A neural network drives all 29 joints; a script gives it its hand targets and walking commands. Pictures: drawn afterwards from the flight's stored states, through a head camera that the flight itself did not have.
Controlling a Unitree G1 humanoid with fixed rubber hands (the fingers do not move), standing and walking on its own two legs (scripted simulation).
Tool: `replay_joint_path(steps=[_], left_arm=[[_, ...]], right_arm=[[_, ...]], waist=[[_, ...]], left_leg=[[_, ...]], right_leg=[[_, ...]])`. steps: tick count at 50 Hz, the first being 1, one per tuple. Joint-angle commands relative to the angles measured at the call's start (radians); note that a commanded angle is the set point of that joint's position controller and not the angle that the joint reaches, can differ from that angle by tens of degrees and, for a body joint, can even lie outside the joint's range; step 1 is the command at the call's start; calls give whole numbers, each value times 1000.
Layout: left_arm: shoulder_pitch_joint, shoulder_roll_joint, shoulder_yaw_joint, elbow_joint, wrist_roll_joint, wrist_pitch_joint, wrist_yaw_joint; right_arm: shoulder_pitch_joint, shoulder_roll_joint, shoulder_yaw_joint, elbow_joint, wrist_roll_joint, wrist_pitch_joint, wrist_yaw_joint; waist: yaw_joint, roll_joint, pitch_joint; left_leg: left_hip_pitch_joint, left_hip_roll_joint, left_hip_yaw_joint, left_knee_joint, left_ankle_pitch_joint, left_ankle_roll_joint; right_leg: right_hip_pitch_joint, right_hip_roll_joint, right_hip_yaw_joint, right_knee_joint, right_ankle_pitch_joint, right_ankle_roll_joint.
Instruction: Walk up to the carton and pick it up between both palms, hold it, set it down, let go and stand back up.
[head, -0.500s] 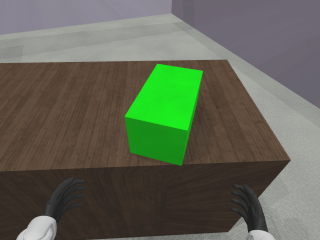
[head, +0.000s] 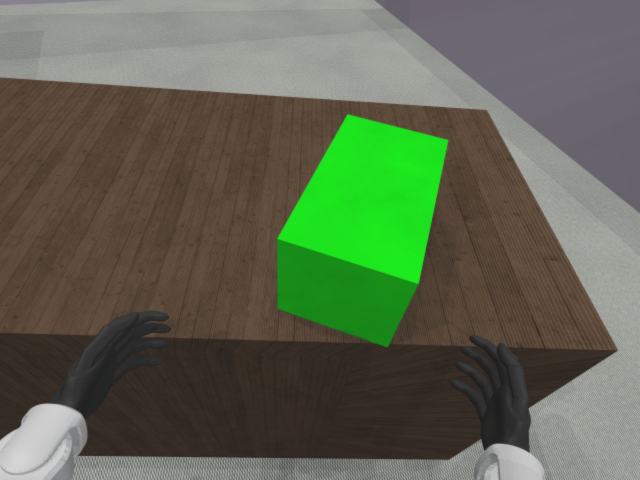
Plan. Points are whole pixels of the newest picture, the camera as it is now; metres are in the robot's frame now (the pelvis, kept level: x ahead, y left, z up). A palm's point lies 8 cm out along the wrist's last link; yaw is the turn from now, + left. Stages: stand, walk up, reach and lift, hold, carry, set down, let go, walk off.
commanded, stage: reach and lift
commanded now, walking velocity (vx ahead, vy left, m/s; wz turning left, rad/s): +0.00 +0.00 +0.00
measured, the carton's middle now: (365, 221) +0.47 -0.06 +0.05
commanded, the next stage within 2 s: none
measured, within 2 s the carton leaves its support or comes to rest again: neither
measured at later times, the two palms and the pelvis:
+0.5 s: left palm (111, 303) +0.27 +0.23 +0.12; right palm (515, 357) +0.23 -0.19 +0.11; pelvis -0.02 +0.02 +0.00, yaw +1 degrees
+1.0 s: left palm (163, 242) +0.34 +0.19 +0.13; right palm (524, 298) +0.29 -0.21 +0.14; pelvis -0.03 -0.03 +0.00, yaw +2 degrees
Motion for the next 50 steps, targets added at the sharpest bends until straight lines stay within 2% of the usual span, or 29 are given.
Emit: replay_joint_path(steps=[1, 4, 7, 12, 17, 25, 33, 40, 45, 50], left_arm=[[-44, 116, 61, -196, -10, -38, 7], [-84, 99, 48, -208, -18, -18, 11], [-163, 86, 32, -215, -33, 32, 20], [-310, 82, 26, -229, -45, 114, 39], [-463, 74, 30, -151, -32, 194, 41], [-685, 76, 42, -6, -17, 273, 24], [-868, 120, 46, 167, -29, 264, 14], [-974, 178, 53, 318, -38, 233, -8], [-1053, 202, 54, 392, -39, 214, -21], [-1141, 215, 44, 445, -38, 211, -22]], right_arm=[[-7, -56, -45, -185, 6, -55, -1], [-52, -87, -82, -185, 13, -40, 11], [-131, -136, -126, -178, 29, 9, 29], [-255, -185, -155, -159, 76, 82, 49], [-399, -218, -187, -88, 104, 135, 44], [-608, -218, -188, 5, 123, 192, 20], [-788, -162, -168, 73, 100, 207, -1], [-914, -113, -132, 146, 95, 228, -38], [-1000, -95, -116, 207, 105, 231, -72], [-1089, -95, -114, 274, 123, 221, -94]], waist=[[1, 130, -113], [-8, 143, -97], [-24, 147, -81], [-42, 143, -129], [-54, 142, -151], [-66, 116, -183], [-76, 63, -249], [-89, 17, -309], [-107, 6, -340], [-127, 17, -371]], left_leg=[[18, 39, -71, 1, 508, -72], [37, 48, -85, 4, 550, -82], [30, 59, -99, -14, 529, -94], [33, 68, -107, -31, 488, -108], [46, 67, -105, -38, 448, -112], [23, 44, -78, -49, 366, -90], [-67, 15, -39, -91, 178, -23], [-111, -12, -11, -113, 112, 17], [-99, -24, -3, -111, 138, 22], [-81, -26, -3, -102, 177, 16]], right_leg=[[58, 6, 26, 5, 344, -92], [38, 23, 27, -16, 269, -112], [27, 31, 31, -28, 197, -120], [26, 30, 34, -19, 196, -109], [23, 25, 37, -17, 206, -98], [36, 26, 27, -5, 205, -83], [68, 18, 30, 25, 190, -68], [129, -1, 37, 61, 301, -32], [151, -6, 33, 81, 431, -4], [150, -2, 24, 89, 517, 3]])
